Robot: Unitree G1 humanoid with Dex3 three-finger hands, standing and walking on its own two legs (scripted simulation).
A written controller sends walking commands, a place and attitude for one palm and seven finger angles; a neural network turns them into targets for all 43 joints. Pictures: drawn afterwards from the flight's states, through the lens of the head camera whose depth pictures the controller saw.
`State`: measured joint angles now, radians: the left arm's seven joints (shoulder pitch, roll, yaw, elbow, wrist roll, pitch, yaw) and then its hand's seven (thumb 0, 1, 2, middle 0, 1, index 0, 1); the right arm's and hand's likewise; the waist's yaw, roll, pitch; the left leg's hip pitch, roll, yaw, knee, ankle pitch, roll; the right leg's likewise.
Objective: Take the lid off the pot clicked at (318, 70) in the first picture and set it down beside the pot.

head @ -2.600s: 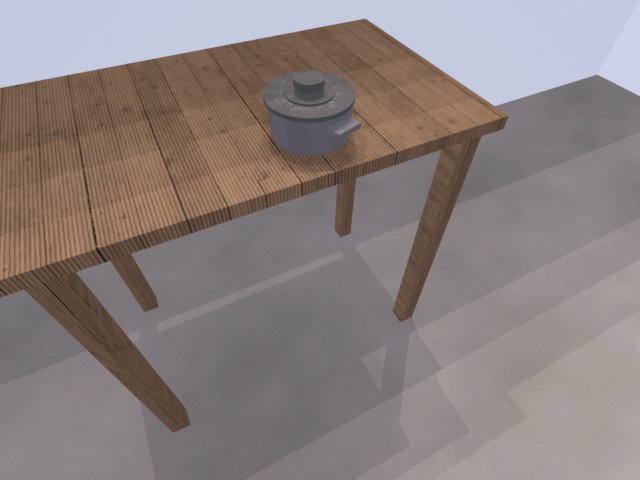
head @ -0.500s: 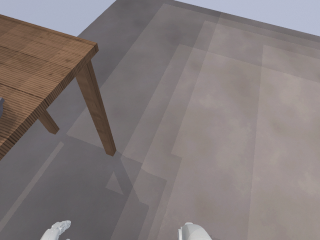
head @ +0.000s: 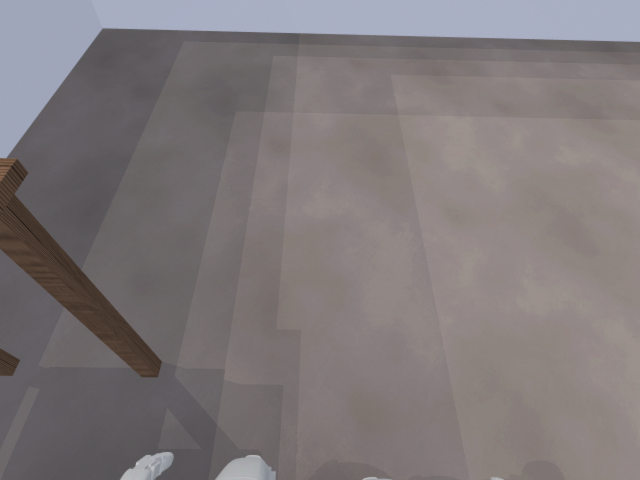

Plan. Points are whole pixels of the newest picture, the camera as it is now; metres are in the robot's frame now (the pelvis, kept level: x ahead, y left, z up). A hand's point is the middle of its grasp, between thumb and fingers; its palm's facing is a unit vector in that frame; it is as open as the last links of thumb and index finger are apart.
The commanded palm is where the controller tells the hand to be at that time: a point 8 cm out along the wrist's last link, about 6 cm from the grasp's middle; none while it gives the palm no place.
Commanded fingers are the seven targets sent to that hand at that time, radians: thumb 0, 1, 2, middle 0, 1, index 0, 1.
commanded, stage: walk to a spot facing it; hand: left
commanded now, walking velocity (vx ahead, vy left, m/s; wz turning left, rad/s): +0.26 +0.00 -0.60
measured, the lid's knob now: out of the picture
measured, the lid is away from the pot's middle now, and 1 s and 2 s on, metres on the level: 0.00 0.00 0.00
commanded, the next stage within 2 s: turn to face it in 1.04 s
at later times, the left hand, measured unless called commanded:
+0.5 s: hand (237, 424) +0.21 +0.13 -0.15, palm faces -0.34 -0.92 -0.20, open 7.4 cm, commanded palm none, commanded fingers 0.00 0.90 0.90 -0.20 -0.30 -0.20 -0.30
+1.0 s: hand (290, 367) +0.31 +0.07 -0.19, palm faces -0.39 -0.91 -0.15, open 7.3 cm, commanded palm none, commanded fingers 0.00 0.90 0.90 -0.20 -0.30 -0.20 -0.30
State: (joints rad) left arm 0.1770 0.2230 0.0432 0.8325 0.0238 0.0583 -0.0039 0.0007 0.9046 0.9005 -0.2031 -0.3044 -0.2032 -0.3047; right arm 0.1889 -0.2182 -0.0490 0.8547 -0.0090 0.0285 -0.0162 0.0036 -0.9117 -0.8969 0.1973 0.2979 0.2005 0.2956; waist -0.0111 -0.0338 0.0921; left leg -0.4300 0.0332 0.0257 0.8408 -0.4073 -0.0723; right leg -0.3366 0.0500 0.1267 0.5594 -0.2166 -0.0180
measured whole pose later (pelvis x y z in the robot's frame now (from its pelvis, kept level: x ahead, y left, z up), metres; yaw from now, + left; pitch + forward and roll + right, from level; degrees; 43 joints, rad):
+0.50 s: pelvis +0.06 -0.03 +0.00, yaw -19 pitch +1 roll +1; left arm 0.20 0.23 0.08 0.89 0.03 0.06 -0.07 0.01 0.91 0.90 -0.20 -0.30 -0.19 -0.30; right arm 0.41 -0.20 -0.05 0.97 -0.03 -0.04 0.00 0.00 -0.91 -0.90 0.20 0.30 0.20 0.30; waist -0.04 -0.01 0.05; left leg -0.08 0.16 0.28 0.43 -0.33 -0.08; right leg -0.47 -0.10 -0.09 0.71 -0.31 0.03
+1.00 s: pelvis +0.25 -0.11 -0.01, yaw -29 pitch -1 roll -1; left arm 0.38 0.20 0.06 1.04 0.02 -0.02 -0.01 0.00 0.91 0.90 -0.20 -0.30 -0.20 -0.30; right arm 0.16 -0.16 -0.04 0.91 -0.03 -0.09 0.01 0.00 -0.91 -0.90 0.20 0.30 0.20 0.30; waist 0.04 -0.05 0.02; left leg -0.39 0.06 0.12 0.61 -0.20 0.02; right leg -0.17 0.01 0.02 0.75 -0.47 -0.02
